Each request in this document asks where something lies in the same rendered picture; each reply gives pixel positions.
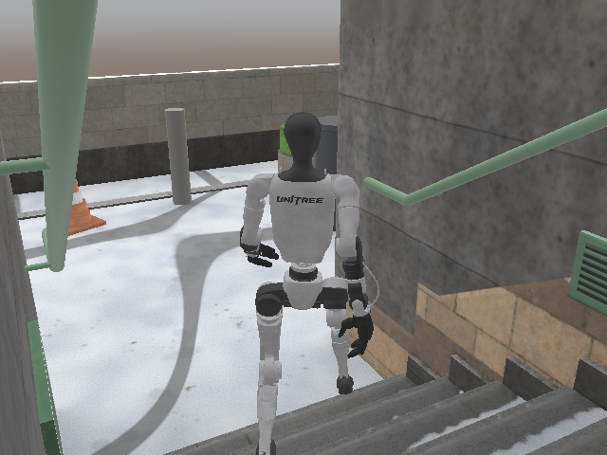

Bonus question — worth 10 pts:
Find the left robot forearm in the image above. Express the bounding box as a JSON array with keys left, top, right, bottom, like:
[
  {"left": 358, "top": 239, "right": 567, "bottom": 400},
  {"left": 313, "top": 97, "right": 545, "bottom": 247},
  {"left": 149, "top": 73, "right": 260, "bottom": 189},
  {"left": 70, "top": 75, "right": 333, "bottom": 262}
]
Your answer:
[{"left": 240, "top": 226, "right": 260, "bottom": 258}]

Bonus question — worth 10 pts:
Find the right robot upper arm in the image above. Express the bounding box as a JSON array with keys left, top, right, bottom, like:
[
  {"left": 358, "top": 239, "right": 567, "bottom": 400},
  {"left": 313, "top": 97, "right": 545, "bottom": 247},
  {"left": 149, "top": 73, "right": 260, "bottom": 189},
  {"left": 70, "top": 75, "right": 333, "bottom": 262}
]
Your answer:
[{"left": 332, "top": 174, "right": 359, "bottom": 257}]

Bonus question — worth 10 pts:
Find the robot right foot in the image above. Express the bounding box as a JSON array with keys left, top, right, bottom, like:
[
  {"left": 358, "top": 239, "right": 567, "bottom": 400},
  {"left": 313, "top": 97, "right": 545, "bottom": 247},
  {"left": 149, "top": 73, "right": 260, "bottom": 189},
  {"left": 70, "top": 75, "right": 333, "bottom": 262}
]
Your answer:
[{"left": 337, "top": 374, "right": 354, "bottom": 394}]

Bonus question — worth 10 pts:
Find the right robot forearm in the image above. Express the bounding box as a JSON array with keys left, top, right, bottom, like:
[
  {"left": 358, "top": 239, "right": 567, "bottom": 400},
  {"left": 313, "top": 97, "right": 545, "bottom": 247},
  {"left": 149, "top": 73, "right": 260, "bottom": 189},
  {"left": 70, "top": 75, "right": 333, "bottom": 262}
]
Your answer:
[{"left": 342, "top": 236, "right": 370, "bottom": 317}]

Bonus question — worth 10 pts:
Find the left robot upper arm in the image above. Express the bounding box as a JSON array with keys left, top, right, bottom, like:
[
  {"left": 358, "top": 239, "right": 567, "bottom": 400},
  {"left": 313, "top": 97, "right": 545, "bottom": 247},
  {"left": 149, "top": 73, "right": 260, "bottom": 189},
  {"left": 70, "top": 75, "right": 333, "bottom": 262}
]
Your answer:
[{"left": 241, "top": 173, "right": 275, "bottom": 246}]

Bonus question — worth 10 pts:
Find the right robot shin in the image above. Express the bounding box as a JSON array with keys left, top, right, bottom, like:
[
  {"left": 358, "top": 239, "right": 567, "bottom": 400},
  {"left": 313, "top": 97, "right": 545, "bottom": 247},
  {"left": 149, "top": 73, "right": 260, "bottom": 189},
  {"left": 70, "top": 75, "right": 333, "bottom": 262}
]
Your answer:
[{"left": 331, "top": 309, "right": 350, "bottom": 379}]

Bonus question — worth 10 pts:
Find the right robot hand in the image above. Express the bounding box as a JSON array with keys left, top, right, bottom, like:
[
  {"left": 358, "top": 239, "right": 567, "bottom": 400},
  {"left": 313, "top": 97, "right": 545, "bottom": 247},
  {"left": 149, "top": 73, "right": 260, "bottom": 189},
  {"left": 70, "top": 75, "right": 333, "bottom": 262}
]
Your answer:
[{"left": 339, "top": 311, "right": 374, "bottom": 358}]

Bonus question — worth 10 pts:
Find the left robot hand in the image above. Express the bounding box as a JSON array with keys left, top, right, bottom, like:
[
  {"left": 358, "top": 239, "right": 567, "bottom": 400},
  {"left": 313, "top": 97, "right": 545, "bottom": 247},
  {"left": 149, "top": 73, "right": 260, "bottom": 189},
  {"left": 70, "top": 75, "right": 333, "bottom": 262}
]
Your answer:
[{"left": 246, "top": 243, "right": 279, "bottom": 267}]

